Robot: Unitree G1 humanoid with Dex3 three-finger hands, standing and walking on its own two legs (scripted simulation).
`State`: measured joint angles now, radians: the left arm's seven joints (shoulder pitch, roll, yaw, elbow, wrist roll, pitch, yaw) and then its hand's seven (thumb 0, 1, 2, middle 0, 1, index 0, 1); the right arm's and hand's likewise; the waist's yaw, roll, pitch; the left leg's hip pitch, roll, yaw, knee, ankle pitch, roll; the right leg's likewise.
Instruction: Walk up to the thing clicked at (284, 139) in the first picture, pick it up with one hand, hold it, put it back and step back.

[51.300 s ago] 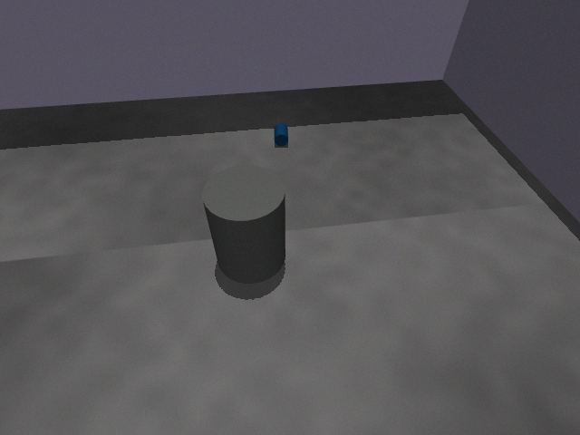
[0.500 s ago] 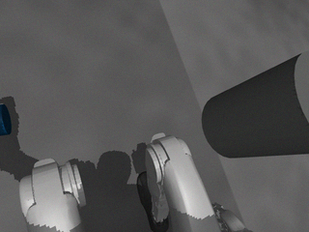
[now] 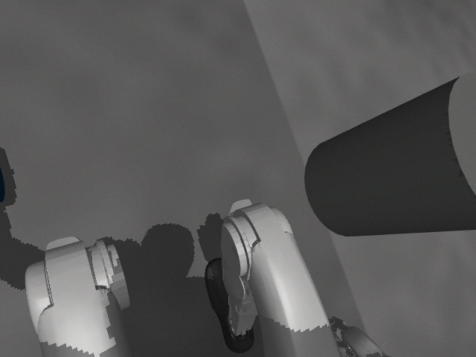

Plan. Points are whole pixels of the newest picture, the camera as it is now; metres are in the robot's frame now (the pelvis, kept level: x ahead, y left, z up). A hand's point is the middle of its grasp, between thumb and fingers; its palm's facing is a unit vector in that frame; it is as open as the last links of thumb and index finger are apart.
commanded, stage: rest palm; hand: left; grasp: from above
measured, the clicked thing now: out of the picture +0.43 +0.35 -0.26
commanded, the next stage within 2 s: close in 0.62 s
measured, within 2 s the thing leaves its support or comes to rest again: neither
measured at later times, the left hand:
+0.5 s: hand out of the picture +0.43 +0.36 -0.24, palm faces -0.45 -0.14 -0.88, open 14.2 cm
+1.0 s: hand out of the picture +0.41 +0.33 -0.23, palm faces -0.39 -0.05 -0.92, open 13.6 cm
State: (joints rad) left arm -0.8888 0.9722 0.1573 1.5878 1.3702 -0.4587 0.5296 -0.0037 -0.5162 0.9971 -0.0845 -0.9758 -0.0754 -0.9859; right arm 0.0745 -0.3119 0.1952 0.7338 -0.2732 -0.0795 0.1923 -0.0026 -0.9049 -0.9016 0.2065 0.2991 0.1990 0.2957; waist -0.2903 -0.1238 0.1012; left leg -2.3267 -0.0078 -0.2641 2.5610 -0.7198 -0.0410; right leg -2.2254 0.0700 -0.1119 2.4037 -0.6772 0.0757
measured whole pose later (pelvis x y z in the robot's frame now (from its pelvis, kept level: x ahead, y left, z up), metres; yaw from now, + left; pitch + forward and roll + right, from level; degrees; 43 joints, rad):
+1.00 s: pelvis -0.01 +0.01 +0.00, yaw -2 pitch +26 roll -14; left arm -0.91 0.94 0.07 1.69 1.41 -0.33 0.74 0.00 -0.40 0.92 -0.13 -0.96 -0.13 -0.95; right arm 0.03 -0.32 0.23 0.75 -0.30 -0.15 0.21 0.00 -0.89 -0.90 0.21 0.30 0.20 0.30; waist -0.32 -0.13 0.09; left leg -2.34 0.01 -0.27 2.58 -0.71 -0.01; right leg -2.23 0.09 -0.12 2.39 -0.65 0.07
